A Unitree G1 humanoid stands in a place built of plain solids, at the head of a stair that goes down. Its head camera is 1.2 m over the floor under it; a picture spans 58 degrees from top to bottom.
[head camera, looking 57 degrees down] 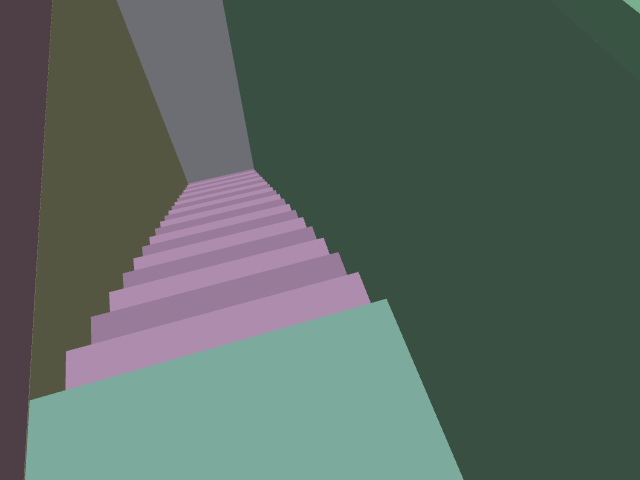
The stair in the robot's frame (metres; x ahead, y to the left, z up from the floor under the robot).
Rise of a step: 0.19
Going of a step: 0.21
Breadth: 1.02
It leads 17 degrees to the left of straight ahead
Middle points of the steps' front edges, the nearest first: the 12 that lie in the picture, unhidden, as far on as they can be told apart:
0.42 0.29 0.00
0.62 0.35 -0.19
0.82 0.41 -0.38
1.02 0.47 -0.58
1.22 0.53 -0.77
1.43 0.59 -0.96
1.63 0.66 -1.15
1.83 0.72 -1.35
2.03 0.78 -1.54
2.23 0.84 -1.73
2.44 0.90 -1.92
2.64 0.96 -2.12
